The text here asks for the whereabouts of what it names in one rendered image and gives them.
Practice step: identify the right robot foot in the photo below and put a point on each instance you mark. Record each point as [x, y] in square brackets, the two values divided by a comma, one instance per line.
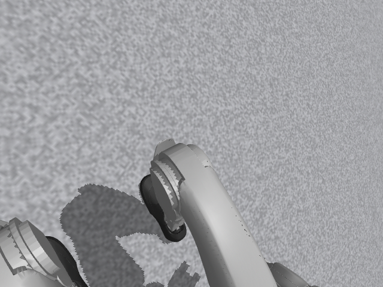
[149, 198]

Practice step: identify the right robot hand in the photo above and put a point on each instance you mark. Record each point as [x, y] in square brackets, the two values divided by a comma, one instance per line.
[284, 277]

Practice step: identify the left robot foot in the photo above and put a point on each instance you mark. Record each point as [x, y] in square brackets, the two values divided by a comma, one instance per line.
[67, 260]

